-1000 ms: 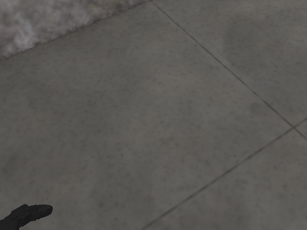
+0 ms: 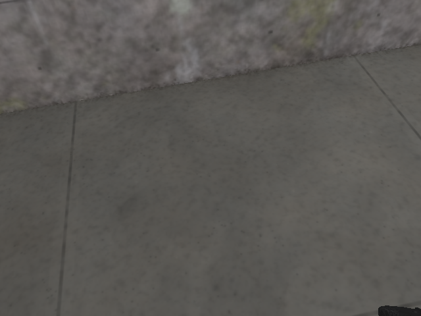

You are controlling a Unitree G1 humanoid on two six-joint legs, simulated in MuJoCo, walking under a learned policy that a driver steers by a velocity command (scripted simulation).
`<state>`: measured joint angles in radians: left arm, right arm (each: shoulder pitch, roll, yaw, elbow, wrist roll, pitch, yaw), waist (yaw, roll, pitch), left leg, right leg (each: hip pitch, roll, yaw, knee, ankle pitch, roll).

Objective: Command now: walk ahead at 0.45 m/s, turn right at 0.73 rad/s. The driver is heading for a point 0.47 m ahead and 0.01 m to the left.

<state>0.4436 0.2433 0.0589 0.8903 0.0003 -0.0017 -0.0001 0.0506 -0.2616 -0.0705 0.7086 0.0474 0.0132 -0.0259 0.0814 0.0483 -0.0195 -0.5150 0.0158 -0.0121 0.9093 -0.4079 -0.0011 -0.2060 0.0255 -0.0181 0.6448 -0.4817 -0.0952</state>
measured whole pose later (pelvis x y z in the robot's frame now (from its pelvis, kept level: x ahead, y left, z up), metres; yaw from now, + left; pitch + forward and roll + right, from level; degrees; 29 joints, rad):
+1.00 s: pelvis +0.58 +0.00 +0.00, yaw +2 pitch +0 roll -1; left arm 0.12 0.22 0.02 0.74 0.02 -0.08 -0.01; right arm 0.25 -0.27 -0.04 0.81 0.02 0.00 -0.02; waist 0.01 0.01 0.07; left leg -0.39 -0.07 -0.13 1.27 -0.51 -0.06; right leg -0.44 0.09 -0.02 0.47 -0.04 -0.09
